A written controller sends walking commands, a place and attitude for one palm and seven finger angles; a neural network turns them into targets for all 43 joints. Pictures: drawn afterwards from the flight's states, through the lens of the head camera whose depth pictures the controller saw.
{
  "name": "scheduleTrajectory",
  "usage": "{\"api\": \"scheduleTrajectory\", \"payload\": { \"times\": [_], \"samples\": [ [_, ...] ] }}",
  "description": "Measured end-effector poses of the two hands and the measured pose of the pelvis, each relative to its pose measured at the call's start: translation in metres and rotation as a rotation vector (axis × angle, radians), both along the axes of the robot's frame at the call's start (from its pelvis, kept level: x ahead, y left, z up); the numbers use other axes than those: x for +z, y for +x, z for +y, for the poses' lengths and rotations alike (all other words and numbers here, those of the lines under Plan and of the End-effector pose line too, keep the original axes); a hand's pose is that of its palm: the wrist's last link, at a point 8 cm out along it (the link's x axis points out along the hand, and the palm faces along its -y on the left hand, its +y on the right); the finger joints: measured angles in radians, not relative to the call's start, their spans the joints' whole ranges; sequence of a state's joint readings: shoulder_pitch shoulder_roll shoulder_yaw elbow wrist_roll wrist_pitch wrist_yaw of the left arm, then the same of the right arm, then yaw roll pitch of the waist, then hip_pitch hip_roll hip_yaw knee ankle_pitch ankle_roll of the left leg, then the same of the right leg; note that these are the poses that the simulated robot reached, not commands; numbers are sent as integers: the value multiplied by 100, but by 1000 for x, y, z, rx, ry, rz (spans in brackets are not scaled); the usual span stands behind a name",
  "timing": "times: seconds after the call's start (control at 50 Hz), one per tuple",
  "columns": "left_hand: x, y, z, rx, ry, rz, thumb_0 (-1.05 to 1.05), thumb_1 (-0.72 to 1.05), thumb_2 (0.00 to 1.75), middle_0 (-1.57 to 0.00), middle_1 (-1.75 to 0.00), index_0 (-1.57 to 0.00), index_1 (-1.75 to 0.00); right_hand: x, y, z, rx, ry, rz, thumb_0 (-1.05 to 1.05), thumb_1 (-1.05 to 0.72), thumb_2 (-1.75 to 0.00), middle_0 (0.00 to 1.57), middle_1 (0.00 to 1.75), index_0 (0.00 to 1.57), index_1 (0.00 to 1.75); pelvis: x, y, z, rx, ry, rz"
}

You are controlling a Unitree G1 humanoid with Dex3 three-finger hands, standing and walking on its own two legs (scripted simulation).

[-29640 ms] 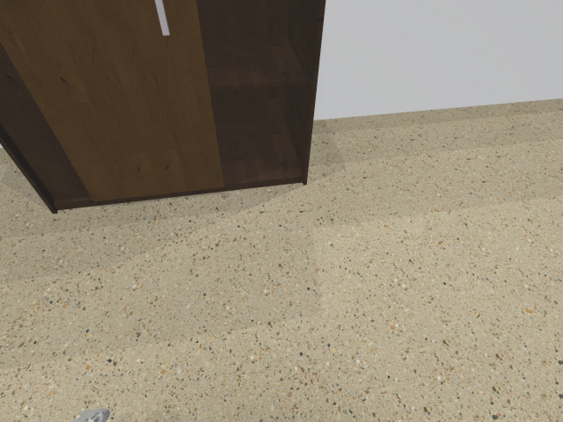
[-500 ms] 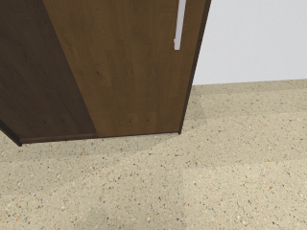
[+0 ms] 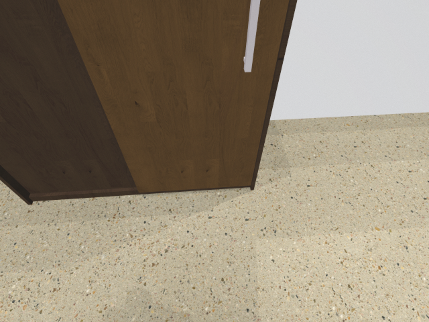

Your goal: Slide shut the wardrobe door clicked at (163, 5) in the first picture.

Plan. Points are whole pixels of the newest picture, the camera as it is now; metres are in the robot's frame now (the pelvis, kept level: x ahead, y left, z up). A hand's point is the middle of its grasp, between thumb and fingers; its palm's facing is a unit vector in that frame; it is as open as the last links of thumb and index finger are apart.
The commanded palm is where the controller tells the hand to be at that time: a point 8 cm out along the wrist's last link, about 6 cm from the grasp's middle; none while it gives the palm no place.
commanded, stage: look to check the result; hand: left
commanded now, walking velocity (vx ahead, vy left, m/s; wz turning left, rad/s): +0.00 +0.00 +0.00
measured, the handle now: (249, 34) +0.83 -0.06 +0.12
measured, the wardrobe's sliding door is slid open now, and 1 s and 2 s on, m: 0.00 0.00 0.00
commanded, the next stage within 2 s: stand and wait in 0.18 s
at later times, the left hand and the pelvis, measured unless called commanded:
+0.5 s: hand out of the picture +0.10 +0.23 -0.15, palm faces -0.02 -0.94 -0.34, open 7.4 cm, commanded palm none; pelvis +0.01 -0.02 +0.00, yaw +0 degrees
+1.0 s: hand out of the picture +0.10 +0.21 -0.15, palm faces -0.03 -0.94 -0.34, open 7.4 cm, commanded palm none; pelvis +0.01 -0.03 +0.00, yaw +0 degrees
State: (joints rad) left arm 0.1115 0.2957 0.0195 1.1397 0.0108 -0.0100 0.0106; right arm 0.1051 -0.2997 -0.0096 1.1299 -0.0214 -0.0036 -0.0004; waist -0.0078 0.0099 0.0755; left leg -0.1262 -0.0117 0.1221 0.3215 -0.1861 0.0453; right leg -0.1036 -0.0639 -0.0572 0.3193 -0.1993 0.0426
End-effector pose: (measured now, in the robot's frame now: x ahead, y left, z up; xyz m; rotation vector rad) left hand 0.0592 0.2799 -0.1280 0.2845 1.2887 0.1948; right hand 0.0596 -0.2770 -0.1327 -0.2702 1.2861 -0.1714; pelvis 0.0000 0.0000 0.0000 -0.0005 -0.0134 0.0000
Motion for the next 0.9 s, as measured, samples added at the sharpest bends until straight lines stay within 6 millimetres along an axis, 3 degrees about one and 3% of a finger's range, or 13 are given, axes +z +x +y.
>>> {"api": "scheduleTrajectory", "payload": {
  "times": [0.18,0.34,0.9],
  "samples": [
    [8,20,3,-18,21,-51,1,90,90,-20,-30,-21,-30,9,24,-20,26,-30,-53,0,-91,-90,20,29,21,30,1,2,-7,5,1,1],
    [12,31,-1,-30,26,-77,1,90,90,-20,-30,-21,-30,13,33,-29,38,-38,-72,0,-91,-90,20,29,21,30,2,5,-13,7,2,3],
    [11,29,-24,-27,22,-51,1,90,90,-20,-30,-21,-30,6,18,-43,15,-19,-19,0,-91,-90,20,29,21,30,3,10,-32,3,3,1]
  ]
}}
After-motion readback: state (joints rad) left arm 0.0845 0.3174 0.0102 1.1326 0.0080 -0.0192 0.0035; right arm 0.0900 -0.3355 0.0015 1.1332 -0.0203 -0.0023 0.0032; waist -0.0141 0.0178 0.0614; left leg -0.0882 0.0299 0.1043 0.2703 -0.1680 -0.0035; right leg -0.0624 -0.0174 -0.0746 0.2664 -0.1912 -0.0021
